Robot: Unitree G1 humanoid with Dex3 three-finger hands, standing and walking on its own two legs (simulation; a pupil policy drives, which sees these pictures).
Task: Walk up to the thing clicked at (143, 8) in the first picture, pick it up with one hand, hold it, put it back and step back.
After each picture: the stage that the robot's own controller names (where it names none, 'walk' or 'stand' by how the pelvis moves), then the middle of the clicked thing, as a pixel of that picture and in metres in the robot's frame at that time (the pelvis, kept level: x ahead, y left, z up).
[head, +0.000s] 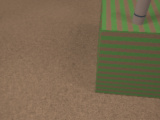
stand; (143, 2) +0.86 -0.28 +0.06
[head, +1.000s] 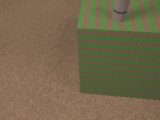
sink last; out of the picture +0.78 -0.14 +0.09
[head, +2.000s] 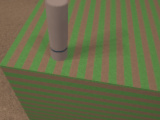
sink last; (58, 32) +0.50 +0.14 +0.09
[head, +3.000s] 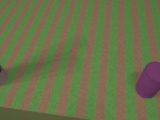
walk; out of the picture +0.39 +0.35 +0.10
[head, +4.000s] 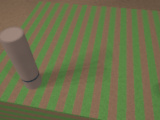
stand; (24, 62) +0.40 +0.24 +0.07
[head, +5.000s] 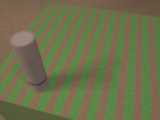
stand; (32, 65) +0.39 +0.22 +0.06
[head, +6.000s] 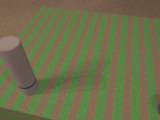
stand; (21, 69) +0.38 +0.26 +0.05
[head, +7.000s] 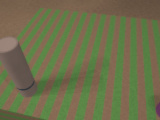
stand; (19, 70) +0.38 +0.26 +0.05
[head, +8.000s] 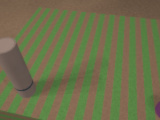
stand; (17, 71) +0.37 +0.27 +0.05
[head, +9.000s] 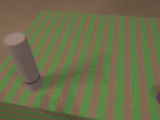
rise first; (26, 65) +0.40 +0.27 +0.06
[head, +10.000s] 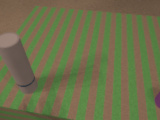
go down; (19, 67) +0.38 +0.27 +0.06
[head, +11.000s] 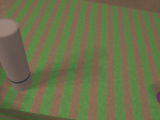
go down; (14, 60) +0.37 +0.24 +0.09
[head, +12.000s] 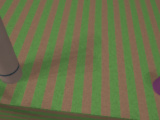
close in; out of the picture +0.39 +0.25 +0.10
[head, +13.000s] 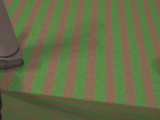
close; out of the picture +0.42 +0.24 +0.15
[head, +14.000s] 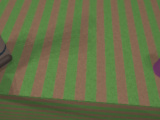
close; out of the picture +0.43 +0.26 +0.15
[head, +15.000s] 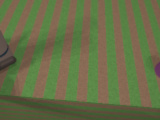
close; out of the picture +0.43 +0.26 +0.15
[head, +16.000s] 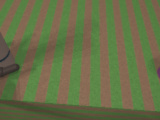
close; out of the picture +0.41 +0.26 +0.15
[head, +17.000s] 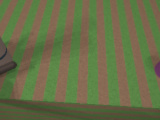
close; out of the picture +0.42 +0.26 +0.15
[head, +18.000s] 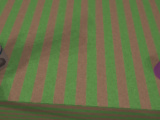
close; out of the picture +0.42 +0.27 +0.15
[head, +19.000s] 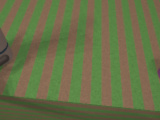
lift; out of the picture +0.43 +0.27 +0.15
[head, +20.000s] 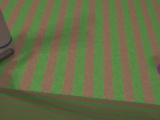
lift; out of the picture +0.45 +0.27 +0.15
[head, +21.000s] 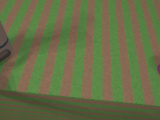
lift; out of the picture +0.45 +0.28 +0.15
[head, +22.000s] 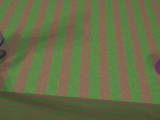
lift; out of the picture +0.45 +0.28 +0.15
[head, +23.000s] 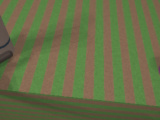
lift; out of the picture +0.45 +0.28 +0.15
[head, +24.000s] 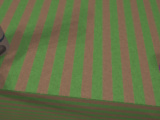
lift; out of the picture +0.46 +0.28 +0.16
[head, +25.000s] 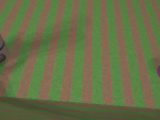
lift; out of the picture +0.44 +0.28 +0.15
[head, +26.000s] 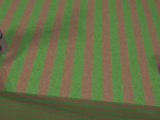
lift; out of the picture +0.46 +0.29 +0.15
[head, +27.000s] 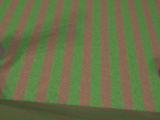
close; out of the picture +0.44 +0.30 +0.15
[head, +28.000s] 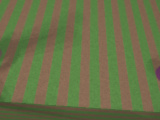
lift; out of the picture +0.44 +0.30 +0.14
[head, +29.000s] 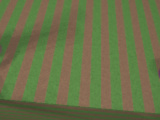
close; out of the picture +0.45 +0.30 +0.15
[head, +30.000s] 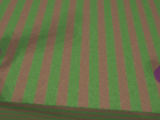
lift; out of the picture +0.45 +0.30 +0.14
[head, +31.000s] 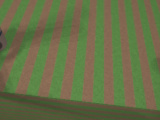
close; out of the picture +0.47 +0.29 +0.15
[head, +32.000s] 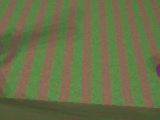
lift; out of the picture +0.46 +0.30 +0.15
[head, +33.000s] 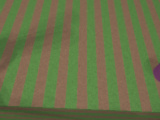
lift; out of the picture +0.44 +0.31 +0.14
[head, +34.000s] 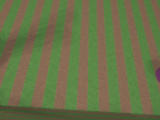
lift; out of the picture +0.44 +0.32 +0.15
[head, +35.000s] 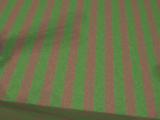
close in; out of the picture +0.45 +0.31 +0.14
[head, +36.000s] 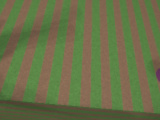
lift; out of the picture +0.46 +0.31 +0.14
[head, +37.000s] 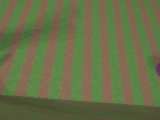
lift; out of the picture +0.47 +0.31 +0.14
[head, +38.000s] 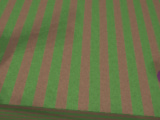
lift; out of the picture +0.45 +0.32 +0.14
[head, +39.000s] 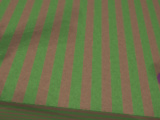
lift; out of the picture +0.46 +0.32 +0.14
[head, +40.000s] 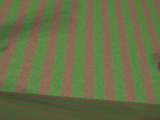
close in; out of the picture +0.48 +0.31 +0.15
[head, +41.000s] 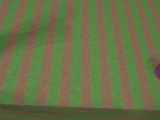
close in; out of the picture +0.45 +0.32 +0.14
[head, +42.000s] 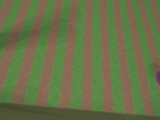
close in; out of the picture +0.45 +0.32 +0.14
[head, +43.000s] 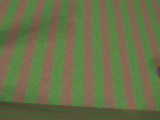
close in; out of the picture +0.46 +0.31 +0.14
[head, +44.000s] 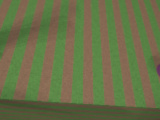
close in; out of the picture +0.46 +0.32 +0.15
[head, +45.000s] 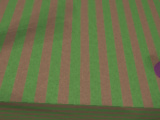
close in; out of the picture +0.46 +0.32 +0.15
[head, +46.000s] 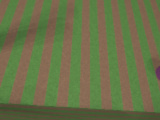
close in; out of the picture +0.45 +0.32 +0.14
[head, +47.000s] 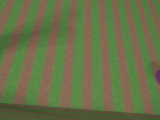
close in; out of the picture +0.45 +0.32 +0.14
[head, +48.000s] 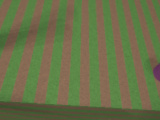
close in; out of the picture +0.46 +0.32 +0.14
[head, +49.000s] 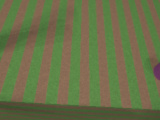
close in; out of the picture +0.46 +0.32 +0.14
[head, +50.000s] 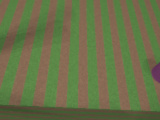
close in; out of the picture +0.45 +0.32 +0.14
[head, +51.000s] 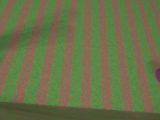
close in; out of the picture +0.46 +0.32 +0.14
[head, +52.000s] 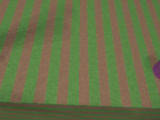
close in; out of the picture +0.46 +0.32 +0.14
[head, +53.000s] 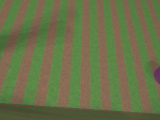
close in; out of the picture +0.45 +0.32 +0.14
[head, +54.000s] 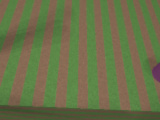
close in; out of the picture +0.45 +0.33 +0.14
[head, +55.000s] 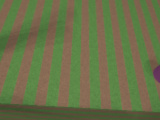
close in; out of the picture +0.45 +0.32 +0.14
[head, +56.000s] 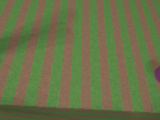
close in; out of the picture +0.45 +0.32 +0.14
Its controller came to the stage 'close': yes
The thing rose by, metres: 0.00
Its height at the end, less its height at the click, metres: +0.00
